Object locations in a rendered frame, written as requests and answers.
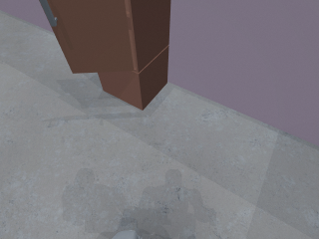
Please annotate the cupboard door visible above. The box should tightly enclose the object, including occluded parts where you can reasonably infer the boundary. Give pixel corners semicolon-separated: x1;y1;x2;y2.
39;0;134;74

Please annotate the handle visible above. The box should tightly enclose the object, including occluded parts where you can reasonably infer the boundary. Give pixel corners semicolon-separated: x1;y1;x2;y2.
39;0;58;27

